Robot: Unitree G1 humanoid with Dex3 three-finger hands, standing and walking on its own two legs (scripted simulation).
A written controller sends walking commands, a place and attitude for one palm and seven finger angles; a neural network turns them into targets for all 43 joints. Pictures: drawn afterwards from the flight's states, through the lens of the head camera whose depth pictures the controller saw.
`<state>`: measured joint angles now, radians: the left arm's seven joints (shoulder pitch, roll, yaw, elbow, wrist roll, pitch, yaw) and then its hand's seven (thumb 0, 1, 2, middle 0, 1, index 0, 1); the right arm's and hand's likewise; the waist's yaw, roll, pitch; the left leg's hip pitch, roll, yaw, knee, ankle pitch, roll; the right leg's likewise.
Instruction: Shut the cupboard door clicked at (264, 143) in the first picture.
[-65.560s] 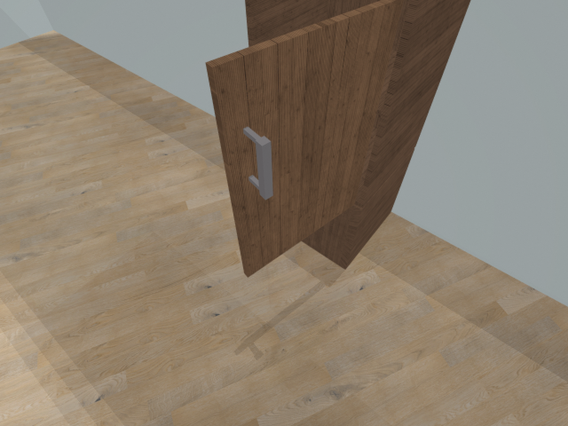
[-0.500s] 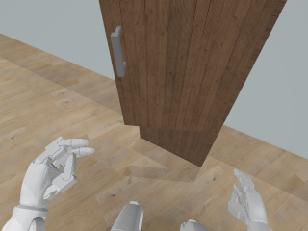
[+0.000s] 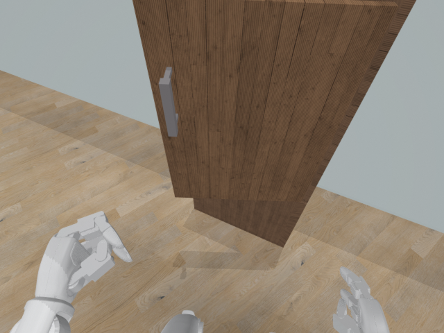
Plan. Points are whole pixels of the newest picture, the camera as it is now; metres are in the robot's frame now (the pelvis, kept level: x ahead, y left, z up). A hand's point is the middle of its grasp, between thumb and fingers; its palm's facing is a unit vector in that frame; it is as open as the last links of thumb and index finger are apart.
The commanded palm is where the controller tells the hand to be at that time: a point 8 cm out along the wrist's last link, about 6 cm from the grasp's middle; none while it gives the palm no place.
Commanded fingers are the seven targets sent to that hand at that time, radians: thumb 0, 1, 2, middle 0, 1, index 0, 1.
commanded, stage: raise the hand and make a fist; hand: left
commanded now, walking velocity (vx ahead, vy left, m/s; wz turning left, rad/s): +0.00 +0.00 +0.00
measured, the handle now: (170, 103) +0.51 +0.15 +0.12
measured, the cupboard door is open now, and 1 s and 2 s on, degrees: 23 23 23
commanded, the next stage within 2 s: bring the fist close to the handle in 0.80 s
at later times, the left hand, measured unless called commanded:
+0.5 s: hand (103, 229) +0.24 +0.19 +0.13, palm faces +0.05 -1.00 -0.04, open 3.1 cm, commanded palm +0.20 +0.24 +0.13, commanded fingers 0.00 0.90 0.90 -1.30 -1.50 -1.30 -1.50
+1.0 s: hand (128, 233) +0.24 +0.16 +0.11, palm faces +0.05 -1.00 -0.05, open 3.1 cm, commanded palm +0.22 +0.21 +0.13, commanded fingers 0.00 0.90 0.90 -1.30 -1.50 -1.30 -1.50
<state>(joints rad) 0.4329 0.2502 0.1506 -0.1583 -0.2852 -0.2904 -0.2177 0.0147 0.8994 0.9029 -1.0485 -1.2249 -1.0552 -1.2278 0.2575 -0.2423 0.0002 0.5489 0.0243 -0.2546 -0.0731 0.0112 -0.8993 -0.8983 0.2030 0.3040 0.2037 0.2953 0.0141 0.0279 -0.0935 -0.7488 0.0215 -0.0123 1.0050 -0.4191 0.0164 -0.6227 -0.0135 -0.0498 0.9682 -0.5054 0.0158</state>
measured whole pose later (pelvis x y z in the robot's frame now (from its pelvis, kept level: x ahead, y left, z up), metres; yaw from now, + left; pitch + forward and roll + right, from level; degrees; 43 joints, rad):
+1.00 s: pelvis +0.01 -0.03 +0.03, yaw +1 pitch +4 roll +0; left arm 0.30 0.23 0.15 -0.08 -0.28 -0.17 -0.19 0.01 0.90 0.90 -1.30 -1.50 -1.30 -1.50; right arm 0.26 -0.25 0.04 0.56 0.03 -0.24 -0.07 0.01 -0.90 -0.90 0.20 0.30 0.20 0.30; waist 0.02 0.05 -0.06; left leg -0.53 0.03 -0.02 0.81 -0.35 -0.02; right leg -0.42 0.00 -0.06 0.81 -0.45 -0.02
